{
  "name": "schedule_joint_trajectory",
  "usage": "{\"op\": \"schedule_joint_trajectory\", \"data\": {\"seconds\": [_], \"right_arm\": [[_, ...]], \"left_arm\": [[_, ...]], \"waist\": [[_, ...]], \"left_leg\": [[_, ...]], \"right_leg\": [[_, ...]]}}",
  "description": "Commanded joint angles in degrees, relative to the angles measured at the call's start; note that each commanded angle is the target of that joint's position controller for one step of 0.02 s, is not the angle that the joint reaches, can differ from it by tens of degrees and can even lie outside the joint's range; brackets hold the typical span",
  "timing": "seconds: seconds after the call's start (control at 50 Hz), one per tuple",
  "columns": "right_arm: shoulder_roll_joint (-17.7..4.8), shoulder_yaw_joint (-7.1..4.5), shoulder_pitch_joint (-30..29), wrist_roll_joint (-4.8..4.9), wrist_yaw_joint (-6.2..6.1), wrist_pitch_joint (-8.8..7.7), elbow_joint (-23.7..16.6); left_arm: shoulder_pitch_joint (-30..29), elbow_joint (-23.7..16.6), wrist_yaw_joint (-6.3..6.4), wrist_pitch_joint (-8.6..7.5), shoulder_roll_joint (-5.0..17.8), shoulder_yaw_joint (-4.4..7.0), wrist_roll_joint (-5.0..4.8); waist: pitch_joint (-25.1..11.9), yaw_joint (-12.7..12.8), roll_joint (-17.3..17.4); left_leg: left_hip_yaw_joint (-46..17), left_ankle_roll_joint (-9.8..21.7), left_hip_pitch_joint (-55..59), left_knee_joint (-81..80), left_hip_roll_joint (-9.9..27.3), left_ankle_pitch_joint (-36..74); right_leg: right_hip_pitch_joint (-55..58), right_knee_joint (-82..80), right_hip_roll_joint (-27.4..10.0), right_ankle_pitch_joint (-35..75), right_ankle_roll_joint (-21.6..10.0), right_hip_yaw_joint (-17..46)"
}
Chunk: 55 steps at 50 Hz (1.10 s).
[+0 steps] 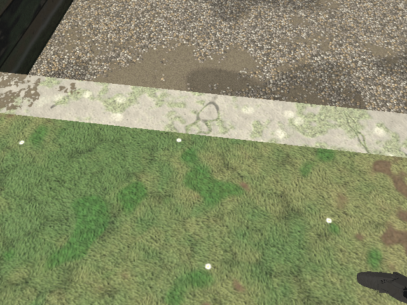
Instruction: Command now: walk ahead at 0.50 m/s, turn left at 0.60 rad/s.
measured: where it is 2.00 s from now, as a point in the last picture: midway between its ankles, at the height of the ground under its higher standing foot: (199, 151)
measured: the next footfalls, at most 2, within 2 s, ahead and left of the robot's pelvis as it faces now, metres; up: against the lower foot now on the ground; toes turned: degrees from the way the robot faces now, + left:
right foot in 0.52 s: +0.49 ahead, -0.09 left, +0.00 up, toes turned +7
left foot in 1.04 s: +0.73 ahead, +0.19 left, +0.00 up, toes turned +10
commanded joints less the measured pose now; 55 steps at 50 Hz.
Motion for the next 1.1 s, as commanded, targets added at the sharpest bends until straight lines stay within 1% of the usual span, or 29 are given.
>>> {"op": "schedule_joint_trajectory", "data": {"seconds": [0.02, 0.04, 0.06, 0.1, 0.12, 0.18, 0.3, 0.38, 0.44, 0.48, 0.5, 0.52, 0.54, 0.56, 0.58, 0.6, 0.62, 0.64, 0.68, 0.72, 0.84, 0.92, 0.98, 1.0, 1.02, 1.04, 1.06, 1.08, 1.1], "right_arm": [[-20.40, -6.65, 19.94, 0.49, -1.65, -0.13, 1.43], [-15.86, -5.16, 22.03, 0.08, -1.27, -1.08, -0.34], [-12.55, -4.09, 20.25, -0.39, -1.01, -1.89, 0.56], [-8.86, -2.78, 12.67, -0.36, -1.20, -2.21, -0.13], [-7.13, -2.04, 9.97, -1.10, -1.43, -2.26, -1.02], [-7.45, -1.85, 9.80, -1.20, -2.03, -2.95, 0.04], [-8.84, -1.85, 14.63, -0.78, -3.20, -3.13, 3.73], [-9.48, -1.94, 18.70, -0.39, -3.10, -2.88, 6.47], [-9.83, -2.15, 19.79, -0.40, -3.41, -2.06, 7.80], [-10.45, -2.29, 18.41, -0.39, -3.59, -1.52, 7.88], [-9.78, -1.91, 17.54, -0.58, -3.64, -1.31, 7.66], [-7.73, -0.88, 17.20, -1.42, -3.75, -1.32, 6.45], [-2.79, 0.50, 25.26, -0.67, -3.52, -2.36, 6.05], [-5.69, 0.32, 23.67, -0.46, -3.18, -3.31, 6.71], [-8.92, -0.63, 17.77, 0.73, -2.79, -3.67, 5.53], [-8.79, -0.40, 13.58, 0.49, -2.81, -3.89, 4.49], [-8.23, -0.53, 11.28, -0.38, -2.88, -3.89, 3.99], [-7.67, -0.76, 12.14, -0.72, -2.96, -3.53, 4.25], [-5.61, -0.42, 14.71, -0.67, -3.03, -2.66, 5.20], [-4.57, -0.07, 12.86, -1.07, -3.28, -2.29, 4.57], [-2.34, 0.97, 1.49, -0.90, -2.37, -3.39, 2.24], [-3.09, 0.74, -3.37, -0.13, -1.22, -3.88, 0.69], [-4.83, -0.02, -1.77, -0.36, -0.55, -4.18, 0.57], [-6.04, -0.76, 2.60, -0.61, -0.64, -4.26, 1.74], [-8.30, -2.06, 10.94, -1.03, -0.95, -4.01, 4.52], [-12.27, -3.18, 21.13, -1.52, -1.72, -3.63, 6.08], [-16.90, -3.96, 22.89, -1.41, -1.75, -3.09, 6.86], [-11.22, -2.56, 23.58, -0.22, -1.73, -2.73, 6.90], [-9.13, -1.65, 20.01, -0.25, -1.91, -2.78, 6.49]], "left_arm": [[1.82, -8.54, -0.12, -1.89, 0.49, -1.36, 2.83], [-3.84, -9.25, -0.95, -4.13, 5.07, -0.88, 0.68], [-8.77, -10.87, -1.39, -5.11, 7.60, -0.21, -1.26], [-8.21, -9.70, -0.81, -5.45, 6.89, -0.36, 0.90], [-6.63, -9.07, -0.88, -4.70, 7.29, -0.04, 1.30], [-5.61, -8.63, -0.97, -2.75, 5.21, -0.38, 1.91], [-16.59, -11.31, -1.58, -2.64, 2.06, -1.78, 1.55], [-22.02, -13.32, -2.66, -3.23, 2.65, -1.84, 0.87], [-21.74, -14.11, -3.46, -3.69, 3.59, -1.54, 1.01], [-16.66, -13.10, -3.35, -3.89, 5.00, -0.79, 1.16], [-9.50, -11.13, -2.99, -3.97, 6.87, 0.26, 1.43], [0.44, -9.59, -2.61, -4.00, 10.05, 1.09, 2.06], [6.35, -7.97, -2.60, -3.52, 14.39, 2.40, 2.48], [7.45, -7.52, -2.89, -3.29, 9.52, 1.05, 0.88], [3.64, -7.89, -2.52, -2.94, 7.13, 0.28, 0.52], [-0.23, -8.67, -2.25, -2.53, 6.19, -0.14, 1.01], [-2.97, -8.88, -2.31, -2.35, 5.14, -0.57, 1.52], [-4.45, -9.16, -2.32, -2.60, 4.05, -1.05, 2.08], [-4.93, -8.76, -2.42, -3.10, 3.97, -1.07, 1.77], [-4.31, -7.90, -2.13, -3.43, 5.39, -0.68, 1.41], [0.01, -5.70, -1.18, -2.39, 7.40, -0.17, 0.57], [3.81, -3.66, -1.35, -1.33, 7.77, 0.05, 0.09], [2.94, -3.10, -0.86, -0.21, 8.76, 0.48, 0.03], [1.61, -3.27, -0.66, 0.11, 9.17, 0.58, -0.10], [1.11, -3.49, -0.46, 0.20, 7.68, -0.06, 0.00], [1.19, -4.85, -0.20, -0.15, 4.42, -1.44, 1.04], [8.35, -5.90, -0.57, -1.56, -1.34, -3.16, 0.83], [5.70, -5.08, -1.01, -2.70, 4.55, -1.89, -0.52], [0.91, -6.77, -1.31, -3.10, 6.93, -1.16, -1.61]], "waist": [[-17.53, -6.05, 15.31], [-24.28, -10.60, 9.15], [-16.17, -10.98, 6.15], [-8.64, -5.76, 0.38], [-7.45, -3.70, 1.38], [-6.14, -2.34, 1.58], [-1.94, -6.75, 2.35], [0.62, -9.05, 2.70], [0.60, -8.20, 3.84], [-2.16, -5.05, 5.16], [-7.09, -1.33, 4.42], [-15.61, 2.74, 1.00], [-24.11, 0.66, -14.84], [-24.67, 2.23, -15.23], [-15.06, 2.35, -10.02], [-9.60, 1.07, -4.87], [-5.25, -0.53, -3.09], [-4.08, -2.50, -4.25], [-4.30, -4.17, -6.07], [-3.19, -4.36, -5.52], [-1.08, -0.45, -4.39], [0.38, 1.16, -5.15], [-0.75, -1.20, -5.74], [-3.34, -4.05, -5.93], [-8.82, -7.73, -4.86], [-17.33, -11.43, 0.91], [-22.89, -7.43, 16.28], [-22.73, -9.94, 11.31], [-14.49, -9.76, 7.75]], "left_leg": [[-38.34, 16.00, 51.34, -8.46, 14.85, -10.00], [-50.11, 17.81, 53.58, -16.19, 18.06, -16.77], [-41.81, 14.98, 48.58, -17.06, 16.60, -12.14], [-29.02, 11.38, 32.08, -17.22, 12.17, -0.78], [-25.42, 10.68, 26.53, -18.50, 10.72, 4.48], [-19.81, 11.21, 19.31, -21.30, 9.33, 13.41], [-12.00, 7.07, 18.31, -22.81, 5.78, 8.74], [-14.48, 6.79, 24.33, -20.96, 8.96, 5.86], [-16.44, 5.60, 30.91, -17.26, 11.74, 11.54], [-15.48, 4.02, 32.09, -11.62, 10.80, 25.14], [-13.06, 2.58, 30.39, -3.27, 7.89, 32.76], [-10.66, 0.50, 21.08, 11.55, 4.71, 23.94], [-6.86, -4.55, -1.63, 34.50, -5.09, -7.63], [-13.01, -4.49, -9.93, 40.62, -5.40, -26.36], [-12.11, -4.32, -14.86, 43.29, -1.94, -22.94], [-9.43, -4.11, -14.19, 40.90, 1.16, -17.82], [-8.16, -4.24, -12.74, 36.74, 3.06, -14.53], [-8.25, -4.34, -9.41, 33.85, 4.79, -12.12], [-7.36, -5.16, -5.79, 30.51, 5.62, -10.68], [-6.53, -6.28, -7.31, 25.98, 6.28, -7.80], [-3.94, -6.97, -5.58, 4.37, 4.58, 10.22], [-3.50, -5.73, -5.25, -1.45, 3.07, 9.69], [-3.20, -3.58, -1.54, -4.54, 1.82, 3.56], [-1.51, -2.45, 5.10, -6.13, 0.13, 3.12], [-0.25, -0.74, 16.83, -6.61, -0.98, 4.13], [-11.54, 3.66, 33.79, -4.71, 9.45, 7.74], [-37.14, 13.12, 50.86, -9.80, 21.07, -0.70], [-42.04, 12.77, 50.53, -13.82, 20.44, -10.89], [-34.56, 10.42, 43.86, -15.05, 18.77, -11.57]], "right_leg": [[-42.28, 46.57, 4.77, -5.62, -1.89, 6.76], [-48.51, 52.75, 5.37, -7.62, -2.72, 19.48], [-52.94, 51.92, 2.98, -1.91, -3.80, 19.52], [-46.17, 42.02, -1.39, 6.17, -3.87, 19.24], [-41.90, 39.46, -2.79, 8.31, -3.55, 19.43], [-38.13, 33.85, -2.68, 12.17, -1.39, 17.67], [-37.09, 11.61, -0.02, 33.38, -0.54, 16.16], [-38.71, 4.80, 1.44, 33.57, -2.35, 16.34], [-39.35, 1.85, 2.31, 26.81, -4.84, 16.17], [-31.38, 0.36, 4.75, 22.85, -6.90, 13.77], [-20.71, -0.25, 5.68, 25.17, -8.67, 12.66], [-3.67, 2.82, -2.08, 29.59, -12.40, 20.53], [17.95, -1.14, -15.23, 18.24, -22.00, 46.79], [20.04, -8.49, -16.63, 9.00, -22.14, 58.13], [13.00, -9.45, -15.27, 5.20, -19.38, 50.01], [4.35, -10.60, -13.04, 8.03, -17.64, 43.11], [-3.32, -12.45, -10.83, 12.88, -17.16, 38.45], [-8.01, -14.10, -9.08, 17.00, -16.69, 35.22], [-11.97, -16.59, -7.56, 22.26, -17.35, 31.09], [-13.17, -18.37, -7.41, 27.16, -17.99, 27.57], [-11.25, -19.25, -4.48, 30.07, -15.03, 19.28], [-5.54, -16.85, -6.95, 30.77, -14.57, 19.91], [-1.00, -11.77, -8.88, 37.87, -13.15, 20.75], [-1.16, -6.87, -7.81, 45.87, -12.25, 19.52], [-3.86, 2.65, -4.86, 51.01, -10.80, 17.18], [-14.55, 20.13, -1.56, 37.38, -8.27, 14.35], [-37.69, 39.72, 8.94, -2.01, -4.50, 14.84], [-44.86, 46.08, 6.64, -8.29, -4.86, 21.57], [-48.70, 47.76, 4.06, -4.83, -5.39, 20.65]]}}
Velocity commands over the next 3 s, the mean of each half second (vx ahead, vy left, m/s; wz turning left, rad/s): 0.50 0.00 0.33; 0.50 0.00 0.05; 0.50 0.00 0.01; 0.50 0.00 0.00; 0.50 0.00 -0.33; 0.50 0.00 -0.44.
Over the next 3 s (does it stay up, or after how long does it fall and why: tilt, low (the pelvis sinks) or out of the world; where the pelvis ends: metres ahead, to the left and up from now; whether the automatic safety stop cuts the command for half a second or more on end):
stays up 1.08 0.12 0.01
